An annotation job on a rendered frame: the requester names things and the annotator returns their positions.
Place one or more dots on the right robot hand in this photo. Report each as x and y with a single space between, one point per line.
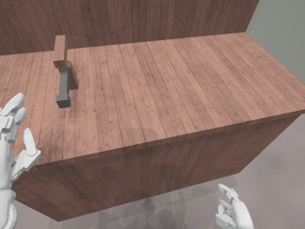
237 215

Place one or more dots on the left robot hand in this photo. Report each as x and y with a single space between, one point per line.
11 118

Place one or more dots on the robot left forearm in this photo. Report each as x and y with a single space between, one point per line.
9 214

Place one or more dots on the tap lever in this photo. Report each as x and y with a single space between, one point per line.
63 98

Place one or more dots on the counter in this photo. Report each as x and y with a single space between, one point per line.
165 94

